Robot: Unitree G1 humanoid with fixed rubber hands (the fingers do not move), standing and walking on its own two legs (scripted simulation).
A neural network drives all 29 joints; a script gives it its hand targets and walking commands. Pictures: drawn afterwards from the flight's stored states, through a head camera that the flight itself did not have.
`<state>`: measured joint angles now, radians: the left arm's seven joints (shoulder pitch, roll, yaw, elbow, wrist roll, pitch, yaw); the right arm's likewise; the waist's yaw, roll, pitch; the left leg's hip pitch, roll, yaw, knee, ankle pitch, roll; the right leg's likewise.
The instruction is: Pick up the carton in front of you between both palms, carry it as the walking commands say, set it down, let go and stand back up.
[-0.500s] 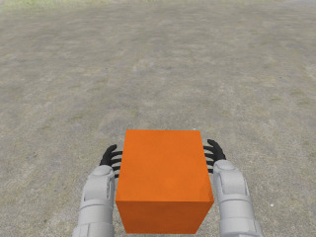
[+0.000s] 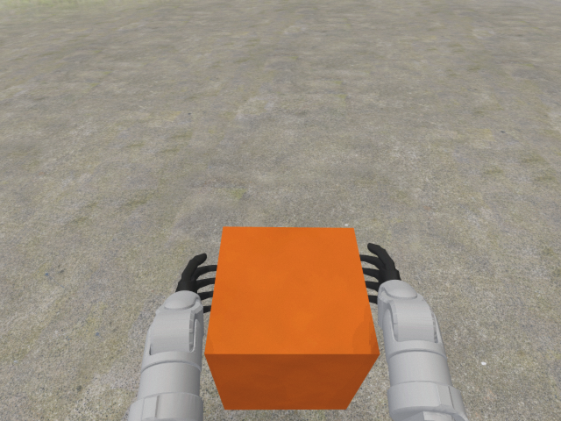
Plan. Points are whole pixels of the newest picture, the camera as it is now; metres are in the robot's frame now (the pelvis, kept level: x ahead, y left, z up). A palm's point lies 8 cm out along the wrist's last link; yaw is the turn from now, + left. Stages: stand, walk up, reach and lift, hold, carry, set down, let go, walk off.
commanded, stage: set down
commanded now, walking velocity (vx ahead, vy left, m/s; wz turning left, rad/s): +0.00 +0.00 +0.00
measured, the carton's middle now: (287, 321) +0.30 +0.00 -0.04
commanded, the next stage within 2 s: none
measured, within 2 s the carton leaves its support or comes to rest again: neither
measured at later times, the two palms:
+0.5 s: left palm (222, 333) +0.34 +0.12 -0.14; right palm (376, 336) +0.32 -0.17 -0.14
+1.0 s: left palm (238, 338) +0.40 +0.11 -0.28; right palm (368, 353) +0.35 -0.18 -0.27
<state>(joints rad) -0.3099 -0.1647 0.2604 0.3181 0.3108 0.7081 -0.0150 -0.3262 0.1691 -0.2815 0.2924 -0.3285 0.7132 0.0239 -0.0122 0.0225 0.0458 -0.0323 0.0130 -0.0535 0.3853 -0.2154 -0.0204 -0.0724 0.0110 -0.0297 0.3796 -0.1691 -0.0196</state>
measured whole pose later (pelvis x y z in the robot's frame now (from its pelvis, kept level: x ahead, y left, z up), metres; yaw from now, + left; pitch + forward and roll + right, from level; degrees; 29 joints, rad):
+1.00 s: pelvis -0.07 +0.02 -0.20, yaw -1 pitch +43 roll +0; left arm -0.89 -0.03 0.41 0.70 0.26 0.29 0.01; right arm -0.81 0.14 -0.56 0.50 -0.28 0.31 -0.03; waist -0.08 0.06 -0.20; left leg -1.75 -0.03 -0.02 1.48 -0.47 -0.01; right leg -1.79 -0.01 0.02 1.43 -0.39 0.02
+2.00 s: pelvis -0.09 +0.04 -0.39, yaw -4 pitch +46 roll -4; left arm -1.37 0.25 0.06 1.05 0.08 0.23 0.09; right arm -1.18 -0.05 -0.56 0.78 -0.02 0.22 -0.07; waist -0.18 0.00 0.10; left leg -2.34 -0.05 -0.02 2.13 -0.59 0.02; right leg -2.36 0.02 0.03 2.03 -0.48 0.09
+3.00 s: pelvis -0.10 +0.04 -0.41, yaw -3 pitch +38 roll -5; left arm -1.50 0.31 0.01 1.22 0.08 0.10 0.03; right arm -1.27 -0.14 -0.55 1.07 -0.01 0.06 -0.04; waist -0.17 -0.04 0.29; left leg -2.29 -0.07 -0.05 2.21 -0.59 0.01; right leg -2.28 0.05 0.03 2.11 -0.49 0.10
